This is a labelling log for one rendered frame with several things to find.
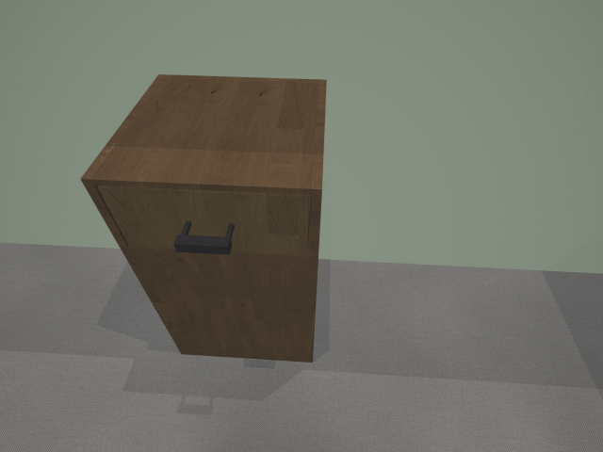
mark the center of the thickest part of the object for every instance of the cabinet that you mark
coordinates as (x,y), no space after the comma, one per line
(224,133)

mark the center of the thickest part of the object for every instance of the handle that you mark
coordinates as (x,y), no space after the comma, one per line
(204,244)

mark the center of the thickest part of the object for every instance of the drawer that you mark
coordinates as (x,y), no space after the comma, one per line
(264,222)

